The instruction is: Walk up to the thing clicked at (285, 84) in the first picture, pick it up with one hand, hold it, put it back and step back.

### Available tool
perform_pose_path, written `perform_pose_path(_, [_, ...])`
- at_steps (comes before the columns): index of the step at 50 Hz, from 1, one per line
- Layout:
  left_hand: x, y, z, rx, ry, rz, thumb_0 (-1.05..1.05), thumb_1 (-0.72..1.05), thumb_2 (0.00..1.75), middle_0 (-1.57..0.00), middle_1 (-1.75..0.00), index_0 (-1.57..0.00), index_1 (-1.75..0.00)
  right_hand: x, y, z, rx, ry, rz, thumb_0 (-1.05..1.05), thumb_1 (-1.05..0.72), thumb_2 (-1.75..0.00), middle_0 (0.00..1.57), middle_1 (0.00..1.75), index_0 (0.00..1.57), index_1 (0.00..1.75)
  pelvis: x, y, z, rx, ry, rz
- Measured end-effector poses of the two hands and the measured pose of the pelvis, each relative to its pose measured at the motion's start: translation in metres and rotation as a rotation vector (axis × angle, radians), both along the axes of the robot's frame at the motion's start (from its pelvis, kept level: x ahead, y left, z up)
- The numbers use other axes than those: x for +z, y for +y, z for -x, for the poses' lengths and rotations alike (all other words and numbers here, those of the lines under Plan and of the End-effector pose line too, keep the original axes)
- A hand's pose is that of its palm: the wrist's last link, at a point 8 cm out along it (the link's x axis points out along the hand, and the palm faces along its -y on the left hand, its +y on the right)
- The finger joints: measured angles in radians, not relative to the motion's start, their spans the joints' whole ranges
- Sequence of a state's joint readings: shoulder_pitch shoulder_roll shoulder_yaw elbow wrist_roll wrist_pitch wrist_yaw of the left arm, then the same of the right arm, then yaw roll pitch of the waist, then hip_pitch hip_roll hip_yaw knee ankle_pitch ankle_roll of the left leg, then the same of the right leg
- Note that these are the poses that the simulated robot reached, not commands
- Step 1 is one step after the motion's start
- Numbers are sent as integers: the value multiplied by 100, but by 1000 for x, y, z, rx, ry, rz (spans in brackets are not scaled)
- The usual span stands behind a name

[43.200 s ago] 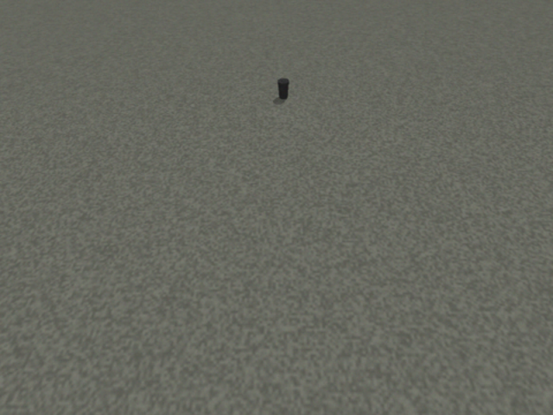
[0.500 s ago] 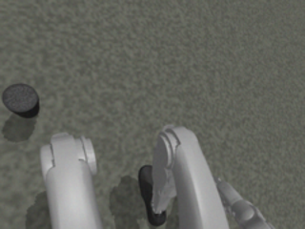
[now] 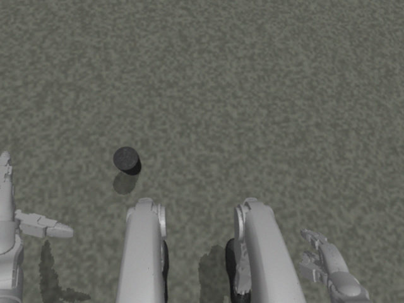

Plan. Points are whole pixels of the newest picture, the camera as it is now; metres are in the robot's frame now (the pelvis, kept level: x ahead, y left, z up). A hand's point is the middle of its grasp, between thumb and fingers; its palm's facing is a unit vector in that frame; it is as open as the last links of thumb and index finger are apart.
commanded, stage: home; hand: left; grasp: from the side
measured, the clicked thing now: (129, 163) +0.47 +0.24 -0.41
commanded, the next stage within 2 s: none
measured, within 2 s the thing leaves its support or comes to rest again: neither
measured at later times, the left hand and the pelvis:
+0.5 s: hand (13, 218) +0.26 +0.23 +0.12, palm faces +0.20 -0.91 -0.37, open 17.5 cm; pelvis +0.07 +0.00 +0.20, yaw +5 degrees
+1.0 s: hand out of the picture +0.22 +0.21 +0.19, palm faces +0.20 -0.93 -0.30, open 17.6 cm; pelvis +0.07 +0.01 +0.24, yaw +5 degrees
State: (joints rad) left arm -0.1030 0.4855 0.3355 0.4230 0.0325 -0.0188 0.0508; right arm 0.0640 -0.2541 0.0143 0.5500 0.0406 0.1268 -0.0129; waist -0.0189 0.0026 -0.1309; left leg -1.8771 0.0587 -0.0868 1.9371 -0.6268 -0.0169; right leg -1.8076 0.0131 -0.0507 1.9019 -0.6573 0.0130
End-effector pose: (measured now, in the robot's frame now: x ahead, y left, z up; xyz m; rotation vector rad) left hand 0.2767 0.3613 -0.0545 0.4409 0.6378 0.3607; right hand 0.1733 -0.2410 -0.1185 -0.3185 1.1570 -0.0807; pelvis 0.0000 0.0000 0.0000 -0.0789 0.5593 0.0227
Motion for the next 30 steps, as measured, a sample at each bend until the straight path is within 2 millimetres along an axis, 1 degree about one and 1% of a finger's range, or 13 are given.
perform_pose_path(4, [40, -14, 7, 37, 22, 15, -1, -56, 4, -6, -5, -6, -5, 45, -4, -19, -13, -72, 7, 1, -90, -90, 20, 30, 20, 30, 39, -5, -12, 12, -19, -15])
perform_pose_path(9, [82, -32, 14, 65, 68, 54, -1, -58, 3, -6, -5, -5, -4, 101, -9, -39, -25, -162, 22, 1, -90, -90, 20, 30, 20, 30, 85, -6, -27, 23, -61, -26])
perform_pose_path(13, [110, -50, 21, 73, 111, 95, -1, -57, 3, -5, -5, -5, -4, 144, -11, -48, -36, -216, 36, 1, -90, -90, 20, 30, 20, 30, 119, -6, -39, 32, -106, -32])
perform_pose_path(17, [142, -65, 28, 82, 128, 130, -1, -57, 4, -6, -5, -5, -4, 183, -9, -52, -46, -250, 50, 1, -90, -90, 20, 30, 20, 30, 151, -4, -51, 43, -158, -37])
perform_pose_path(24, [200, -85, 38, 80, 116, 168, -1, -56, 4, -6, -5, -5, -5, 238, 2, -56, -63, -315, 53, 1, -90, -90, 20, 30, 20, 30, 198, 0, -68, 61, -258, -45])
perform_pose_path(27, [224, -94, 43, 65, 102, 180, -1, -55, 5, -6, -5, -5, -5, 256, 9, -58, -71, -352, 44, 1, -90, -90, 20, 30, 20, 30, 214, 3, -75, 65, -297, -47])
perform_pose_path(30, [246, -102, 48, 46, 81, 194, -1, -54, 6, -6, -6, -5, -5, 271, 16, -62, -77, -396, 32, 1, -90, -90, 20, 30, 20, 30, 225, 7, -80, 65, -332, -49])
